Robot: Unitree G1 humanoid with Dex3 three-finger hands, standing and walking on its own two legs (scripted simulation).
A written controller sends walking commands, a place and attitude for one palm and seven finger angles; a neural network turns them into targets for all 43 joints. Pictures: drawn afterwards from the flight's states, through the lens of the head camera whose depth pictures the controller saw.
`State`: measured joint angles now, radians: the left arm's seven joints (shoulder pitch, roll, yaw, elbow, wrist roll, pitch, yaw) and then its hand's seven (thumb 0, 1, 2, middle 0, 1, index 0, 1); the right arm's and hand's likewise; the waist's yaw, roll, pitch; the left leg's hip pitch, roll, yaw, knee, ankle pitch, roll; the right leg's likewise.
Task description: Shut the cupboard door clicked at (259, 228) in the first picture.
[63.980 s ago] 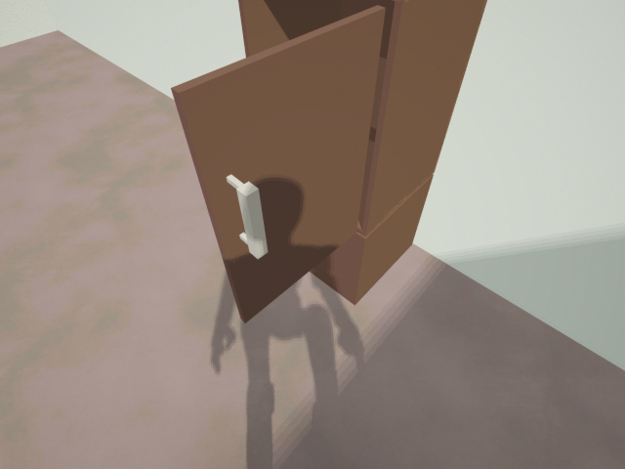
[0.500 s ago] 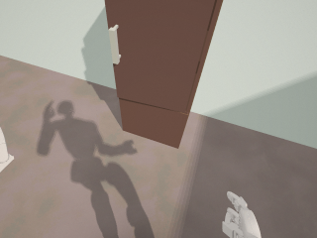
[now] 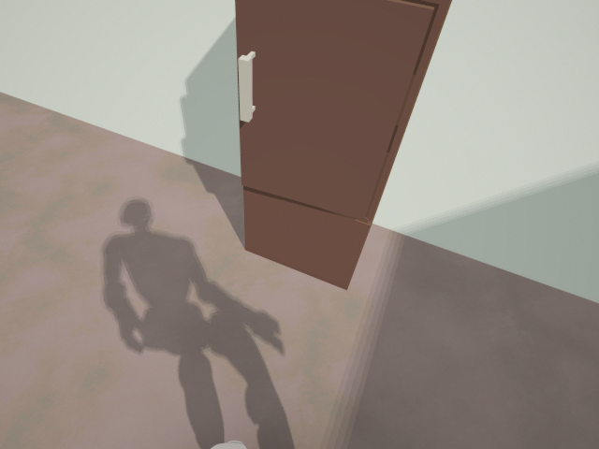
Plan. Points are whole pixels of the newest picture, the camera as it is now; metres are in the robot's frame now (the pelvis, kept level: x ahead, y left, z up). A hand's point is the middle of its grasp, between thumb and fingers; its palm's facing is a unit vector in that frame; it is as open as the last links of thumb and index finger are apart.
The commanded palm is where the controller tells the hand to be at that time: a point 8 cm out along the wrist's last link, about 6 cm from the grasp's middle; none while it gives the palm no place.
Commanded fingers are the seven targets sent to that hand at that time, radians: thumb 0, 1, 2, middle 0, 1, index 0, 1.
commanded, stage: let the arm hang, fingers relaxed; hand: left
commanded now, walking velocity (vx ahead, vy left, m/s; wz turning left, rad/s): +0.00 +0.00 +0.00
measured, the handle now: (249, 86) +0.90 +0.15 +0.03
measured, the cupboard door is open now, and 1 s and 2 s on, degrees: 5 5 5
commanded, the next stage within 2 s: look to check the result in 0.80 s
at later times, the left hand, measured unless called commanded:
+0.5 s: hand out of the picture -0.01 +0.20 -0.15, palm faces +0.00 -0.97 -0.25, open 7.4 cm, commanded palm none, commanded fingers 0.00 0.90 0.90 -0.20 -0.30 -0.20 -0.30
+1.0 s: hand out of the picture +0.03 +0.19 -0.15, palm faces -0.01 -0.97 -0.22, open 7.3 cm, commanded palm none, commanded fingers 0.00 0.90 0.90 -0.20 -0.30 -0.20 -0.30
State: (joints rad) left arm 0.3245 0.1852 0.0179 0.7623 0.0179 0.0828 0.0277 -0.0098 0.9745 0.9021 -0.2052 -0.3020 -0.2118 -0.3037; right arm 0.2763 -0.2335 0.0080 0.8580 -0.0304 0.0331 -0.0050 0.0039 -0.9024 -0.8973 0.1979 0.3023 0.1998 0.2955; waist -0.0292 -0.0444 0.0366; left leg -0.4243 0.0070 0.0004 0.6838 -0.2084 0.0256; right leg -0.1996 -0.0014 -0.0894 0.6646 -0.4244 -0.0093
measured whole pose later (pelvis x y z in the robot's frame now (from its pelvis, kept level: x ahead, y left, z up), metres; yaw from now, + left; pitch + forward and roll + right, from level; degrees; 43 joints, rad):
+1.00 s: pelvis +0.02 -0.01 +0.02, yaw -1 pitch -2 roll +0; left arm 0.26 0.20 0.01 1.13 0.01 0.01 0.02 0.00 0.90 0.90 -0.20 -0.30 -0.20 -0.30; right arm 0.22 -0.20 0.00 1.11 -0.01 0.01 -0.03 0.00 -0.90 -0.90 0.20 0.30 0.20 0.30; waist -0.01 0.01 0.06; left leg -0.26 0.00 0.03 0.41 -0.12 0.02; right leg -0.05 0.01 -0.05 0.39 -0.30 -0.01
